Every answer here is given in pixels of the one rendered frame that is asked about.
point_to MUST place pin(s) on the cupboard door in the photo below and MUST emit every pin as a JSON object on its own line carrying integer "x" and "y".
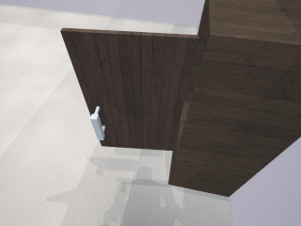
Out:
{"x": 138, "y": 79}

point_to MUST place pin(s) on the handle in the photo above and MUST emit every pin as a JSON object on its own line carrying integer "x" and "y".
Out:
{"x": 97, "y": 125}

